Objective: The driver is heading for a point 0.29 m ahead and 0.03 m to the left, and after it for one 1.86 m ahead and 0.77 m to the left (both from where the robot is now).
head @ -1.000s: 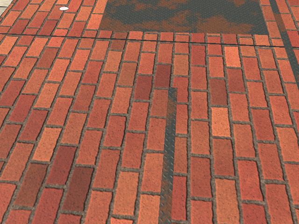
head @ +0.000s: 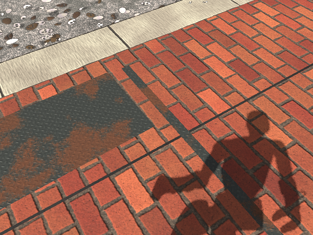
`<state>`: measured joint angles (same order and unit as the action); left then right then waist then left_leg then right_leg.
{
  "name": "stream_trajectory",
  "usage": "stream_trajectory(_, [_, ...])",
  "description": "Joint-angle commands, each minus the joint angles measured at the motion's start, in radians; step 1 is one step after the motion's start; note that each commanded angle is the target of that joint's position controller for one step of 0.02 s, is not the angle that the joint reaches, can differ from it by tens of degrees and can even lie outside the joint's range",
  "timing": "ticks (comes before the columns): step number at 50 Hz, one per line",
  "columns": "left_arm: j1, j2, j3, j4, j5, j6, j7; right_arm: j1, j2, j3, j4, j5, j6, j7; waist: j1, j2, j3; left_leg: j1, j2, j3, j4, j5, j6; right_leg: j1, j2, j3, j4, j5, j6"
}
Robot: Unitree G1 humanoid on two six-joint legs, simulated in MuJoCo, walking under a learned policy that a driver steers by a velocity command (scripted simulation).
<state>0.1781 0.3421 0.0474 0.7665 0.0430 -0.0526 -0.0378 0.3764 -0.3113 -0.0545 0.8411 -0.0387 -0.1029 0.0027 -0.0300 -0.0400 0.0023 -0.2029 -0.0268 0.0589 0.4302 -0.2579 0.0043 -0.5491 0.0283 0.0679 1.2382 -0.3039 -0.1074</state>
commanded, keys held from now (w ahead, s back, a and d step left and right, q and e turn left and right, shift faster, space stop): w+shift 0.06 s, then w+q+shift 0.94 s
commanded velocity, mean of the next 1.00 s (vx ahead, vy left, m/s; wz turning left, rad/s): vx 1.00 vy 0.00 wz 0.62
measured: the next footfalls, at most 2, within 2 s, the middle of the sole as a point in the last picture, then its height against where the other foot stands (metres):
right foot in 0.24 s outside the picture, level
left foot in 0.68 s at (133, 171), level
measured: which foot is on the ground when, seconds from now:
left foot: down 0.00-0.22, up 0.24-0.66, down 0.68-1.00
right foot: up 0.00-0.22, down 0.24-0.68, up 0.70-1.00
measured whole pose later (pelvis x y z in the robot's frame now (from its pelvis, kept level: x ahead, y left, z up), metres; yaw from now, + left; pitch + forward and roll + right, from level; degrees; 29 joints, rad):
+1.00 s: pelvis +0.88 +0.14 +0.00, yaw +40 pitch +2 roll +0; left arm -0.02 0.25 -0.03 0.58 0.04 -0.06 -0.02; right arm 0.47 -0.31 -0.08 0.84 0.00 -0.06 0.02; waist -0.11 0.00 0.03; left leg 0.01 -0.20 -0.19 0.32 -0.31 0.17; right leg -0.72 -0.13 0.09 0.73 -0.02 0.06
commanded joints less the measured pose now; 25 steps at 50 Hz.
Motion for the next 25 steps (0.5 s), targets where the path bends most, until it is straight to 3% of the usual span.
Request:
stream_trajectory(1, [-0.079,-0.02,-0.03,-0.131,0.012,-0.003,-0.019,0.04,-0.047,0.002,-0.011,0.019,-0.036,0.009,0.04,0.112,0.063,0.092,0.273,-0.299,-0.301,0.095,0.174,-0.251,-0.072,0.071,-0.112,0.056,0.014])
stream_trajectory(3, [-0.168,-0.01,-0.043,-0.175,0.008,-0.008,-0.032,0.014,-0.069,-0.001,-0.009,0.022,-0.038,0.011,0.054,0.102,0.101,0.015,0.226,-0.157,-0.363,0.174,0.152,-0.177,-0.083,0.014,-0.32,0.194,0.024])
stream_trajectory(5, [-0.247,-0.03,-0.06,-0.198,0.001,-0.018,-0.051,0.052,-0.079,0.0,0.008,0.04,-0.037,0.016,0.034,0.086,0.12,-0.101,0.19,-0.108,-0.449,0.296,0.145,0.047,-0.073,-0.111,-0.505,0.331,0.018])
stream_trajectory(7, [-0.26,-0.015,-0.059,-0.196,-0.005,-0.021,-0.047,0.081,-0.136,-0.01,0.021,0.04,-0.035,0.02,0.039,0.087,0.122,-0.041,0.221,-0.108,-0.438,0.49,0.151,0.137,-0.055,-0.121,-0.568,0.351,0.012])
stream_trajectory(8, [-0.248,0.008,-0.051,-0.189,-0.002,-0.023,-0.036,0.092,-0.162,-0.014,0.028,0.039,-0.033,0.019,0.049,0.087,0.094,0.041,0.226,-0.097,-0.365,0.692,0.147,0.166,-0.032,-0.126,-0.6,0.312,0.007])
stream_trajectory(9, [-0.201,0.032,-0.04,-0.176,0.005,-0.026,-0.021,0.111,-0.19,-0.018,0.039,0.038,-0.028,0.015,0.074,0.104,0.037,0.11,0.227,-0.088,-0.245,0.898,0.138,0.236,0.001,-0.132,-0.62,0.245,0.002])
stream_trajectory(10, [-0.055,0.064,-0.023,-0.132,0.011,-0.031,-0.006,0.115,-0.214,-0.023,0.047,0.034,-0.018,0.007,0.145,0.127,-0.054,0.122,0.223,-0.084,-0.038,0.994,0.125,0.395,0.029,-0.122,-0.642,0.178,-0.005])
stream_trajectory(11, [0.129,0.101,-0.002,-0.074,0.018,-0.032,0.012,0.104,-0.213,-0.021,0.045,0.035,-0.009,0.003,0.235,0.123,-0.145,0.022,0.185,-0.076,0.226,0.885,0.111,0.621,0.006,-0.099,-0.668,0.154,-0.007])
stream_trajectory(12, [0.272,0.188,0.027,-0.048,0.04,-0.034,0.036,0.121,-0.124,0.0,0.02,0.029,-0.008,0.006,0.261,0.024,-0.261,-0.18,0.117,-0.059,0.575,0.49,0.107,0.839,-0.213,0.124,-0.678,-0.135,-0.015])
stream_trajectory(13, [0.277,0.243,0.041,-0.061,0.062,-0.036,0.042,0.238,0.039,0.029,-0.019,0.063,-0.003,0.008,0.149,-0.195,-0.412,-0.45,0.024,-0.104,0.932,-0.227,0.101,1.008,-0.502,0.61,-0.82,-0.407,-0.073])
stream_trajectory(14, [0.245,0.188,0.039,-0.061,0.023,-0.027,0.039,0.135,-0.074,0.005,-0.036,0.063,0.004,0.003,0.173,-0.115,-0.363,-0.526,0.044,-0.141,1.004,-0.13,0.119,0.891,-0.478,0.71,-0.955,-0.446,-0.07])
stream_trajectory(15, [0.162,0.109,0.022,-0.048,0.012,-0.033,0.037,0.038,-0.086,-0.002,-0.05,0.056,0.01,0.006,0.135,-0.054,-0.168,-0.567,0.09,-0.137,0.955,-0.02,0.117,0.738,-0.418,0.509,-0.957,-0.323,-0.057])
stream_trajectory(16, [0.122,0.07,0.017,-0.036,0.007,-0.041,0.033,0.015,-0.057,0.004,-0.047,0.047,0.016,0.014,0.104,-0.028,-0.078,-0.547,0.12,-0.13,0.906,0.015,0.109,0.619,-0.379,0.379,-0.979,-0.15,-0.051])
stream_trajectory(17, [0.101,0.041,0.012,-0.027,0.005,-0.046,0.033,0.016,-0.042,0.003,-0.03,0.039,0.031,0.022,0.071,-0.017,-0.033,-0.505,0.139,-0.131,0.883,0.022,0.101,0.532,-0.329,0.261,-1.007,-0.04,-0.023])
stream_trajectory(18, [0.107,0.029,0.009,-0.013,-0.006,-0.054,0.035,0.047,-0.02,0.003,-0.031,0.028,0.05,0.031,0.033,-0.064,-0.023,-0.471,0.15,-0.128,0.87,0.017,0.089,0.475,-0.33,0.193,-1.027,0.008,-0.023])
stream_trajectory(19, [0.117,0.001,0.004,0.005,-0.015,-0.064,0.032,0.025,-0.004,0.003,-0.033,0.022,0.068,0.036,0.021,-0.049,0.003,-0.475,0.167,-0.127,0.861,0.014,0.084,0.444,-0.316,0.133,-1.051,0.054,-0.014])
stream_trajectory(21, [0.129,-0.018,0.002,0.035,-0.033,-0.08,0.029,-0.06,0.017,0.003,-0.069,0.015,0.092,0.048,0.007,-0.027,0.058,-0.552,0.182,-0.11,0.839,0.06,0.077,0.439,-0.297,0.005,-1.099,0.152,0.005])
stream_trajectory(22, [0.141,-0.019,0.001,0.045,-0.033,-0.086,0.029,-0.116,0.026,0.007,-0.098,0.011,0.094,0.054,0.007,-0.036,0.08,-0.575,0.188,-0.095,0.809,0.11,0.075,0.428,-0.293,-0.056,-1.11,0.24,0.009])
stream_trajectory(25, [0.127,-0.024,-0.001,0.062,-0.023,-0.097,0.032,-0.239,0.027,0.018,-0.153,0.02,0.09,0.07,-0.006,-0.029,0.118,-0.544,0.158,-0.027,0.625,0.285,0.092,0.403,-0.213,-0.245,-1.131,0.427,0.038])
Keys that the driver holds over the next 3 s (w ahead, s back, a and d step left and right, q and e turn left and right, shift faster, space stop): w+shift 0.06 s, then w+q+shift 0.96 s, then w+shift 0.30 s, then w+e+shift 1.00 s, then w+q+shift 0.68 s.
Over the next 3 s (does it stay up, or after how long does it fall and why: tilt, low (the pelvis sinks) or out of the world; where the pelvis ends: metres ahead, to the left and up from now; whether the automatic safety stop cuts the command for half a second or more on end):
stays up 2.44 0.96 0.00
